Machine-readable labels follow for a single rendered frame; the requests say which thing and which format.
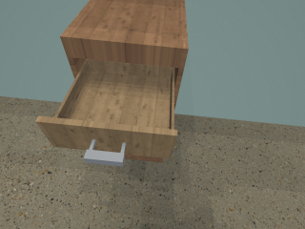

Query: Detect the handle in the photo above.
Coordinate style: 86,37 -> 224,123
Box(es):
84,139 -> 127,167

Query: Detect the drawer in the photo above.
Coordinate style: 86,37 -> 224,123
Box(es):
35,59 -> 177,159

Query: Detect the cabinet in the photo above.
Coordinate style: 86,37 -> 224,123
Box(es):
60,0 -> 189,163

